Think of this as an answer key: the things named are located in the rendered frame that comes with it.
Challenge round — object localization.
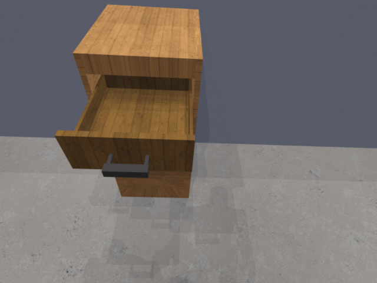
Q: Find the handle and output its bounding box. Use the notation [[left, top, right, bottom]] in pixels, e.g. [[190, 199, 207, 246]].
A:
[[102, 154, 150, 178]]

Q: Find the drawer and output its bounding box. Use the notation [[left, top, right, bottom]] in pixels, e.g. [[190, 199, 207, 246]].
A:
[[55, 75, 195, 172]]

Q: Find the cabinet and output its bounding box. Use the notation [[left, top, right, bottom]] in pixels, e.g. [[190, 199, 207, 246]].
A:
[[73, 5, 203, 198]]

